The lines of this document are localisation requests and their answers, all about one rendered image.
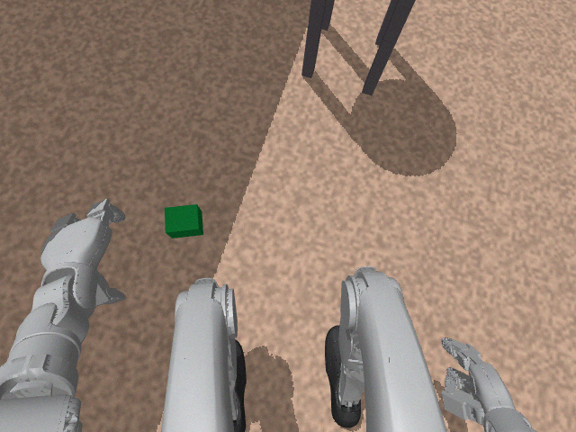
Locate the right robot arm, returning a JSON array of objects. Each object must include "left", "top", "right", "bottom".
[{"left": 483, "top": 408, "right": 536, "bottom": 432}]

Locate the right robot foot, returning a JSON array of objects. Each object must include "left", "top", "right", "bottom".
[{"left": 325, "top": 325, "right": 361, "bottom": 428}]

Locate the right robot hand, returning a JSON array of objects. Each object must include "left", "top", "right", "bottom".
[{"left": 442, "top": 337, "right": 516, "bottom": 427}]

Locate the left robot hand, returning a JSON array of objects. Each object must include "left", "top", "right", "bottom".
[{"left": 40, "top": 198, "right": 126, "bottom": 307}]

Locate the left robot arm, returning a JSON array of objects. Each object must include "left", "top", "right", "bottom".
[{"left": 0, "top": 262, "right": 98, "bottom": 432}]

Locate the small box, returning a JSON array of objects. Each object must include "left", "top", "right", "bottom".
[{"left": 165, "top": 204, "right": 203, "bottom": 239}]

